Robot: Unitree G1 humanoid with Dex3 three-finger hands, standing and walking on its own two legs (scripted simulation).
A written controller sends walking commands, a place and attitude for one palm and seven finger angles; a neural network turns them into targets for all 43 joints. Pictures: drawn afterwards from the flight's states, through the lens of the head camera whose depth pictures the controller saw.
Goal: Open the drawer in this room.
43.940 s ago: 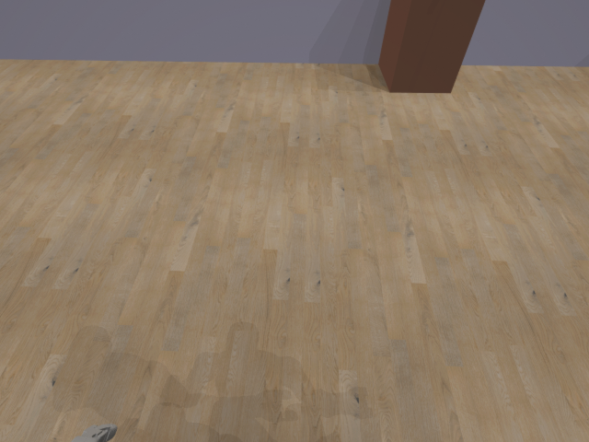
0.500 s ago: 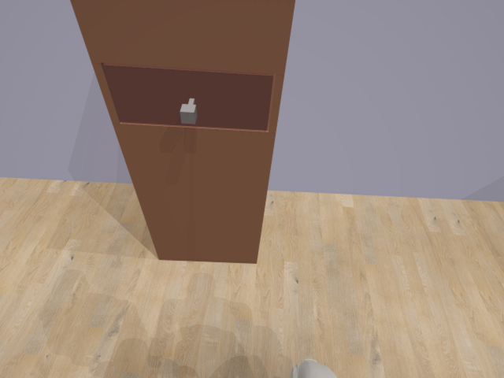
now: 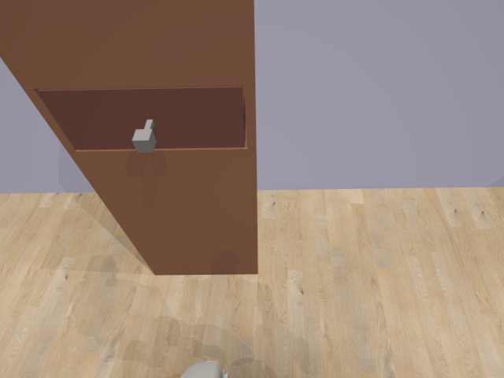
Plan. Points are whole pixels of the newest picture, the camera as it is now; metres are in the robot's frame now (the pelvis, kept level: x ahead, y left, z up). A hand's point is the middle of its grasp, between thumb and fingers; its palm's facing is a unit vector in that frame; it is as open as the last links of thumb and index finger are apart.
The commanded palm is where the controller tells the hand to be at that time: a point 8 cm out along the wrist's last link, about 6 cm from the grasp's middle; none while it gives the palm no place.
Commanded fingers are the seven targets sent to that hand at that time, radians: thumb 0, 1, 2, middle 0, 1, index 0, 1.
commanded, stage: come to a stop and stand still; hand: left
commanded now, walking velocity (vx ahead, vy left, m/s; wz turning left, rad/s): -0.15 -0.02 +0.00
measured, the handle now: (146, 134) +0.53 +0.25 +0.06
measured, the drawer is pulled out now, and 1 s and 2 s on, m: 0.00 0.00 0.00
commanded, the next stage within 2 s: look again from close up in 1.82 s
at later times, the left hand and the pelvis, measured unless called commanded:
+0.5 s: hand out of the picture -0.03 +0.23 -0.17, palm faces +0.03 -0.98 -0.17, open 7.4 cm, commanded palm none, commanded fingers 0.00 0.90 0.90 -0.20 -0.30 -0.20 -0.30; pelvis -0.02 +0.04 +0.01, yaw -1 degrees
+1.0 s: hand out of the picture -0.03 +0.14 -0.17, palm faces +0.04 -0.98 -0.18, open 7.3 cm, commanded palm none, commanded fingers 0.00 0.90 0.90 -0.20 -0.30 -0.20 -0.30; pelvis -0.02 -0.03 +0.00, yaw +0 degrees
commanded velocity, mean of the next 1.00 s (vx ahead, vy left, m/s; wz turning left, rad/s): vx -0.01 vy -0.05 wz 0.00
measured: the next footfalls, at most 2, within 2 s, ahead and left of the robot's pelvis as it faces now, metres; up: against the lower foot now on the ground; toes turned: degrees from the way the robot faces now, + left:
left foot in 0.16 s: +0.05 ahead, +0.13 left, +0.00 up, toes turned +2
right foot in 0.64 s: -0.02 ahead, -0.12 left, +0.00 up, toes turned -2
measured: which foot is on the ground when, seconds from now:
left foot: up 0.00-0.14, down 0.16-1.00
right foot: down 0.00-0.16, up 0.18-0.62, down 0.64-1.00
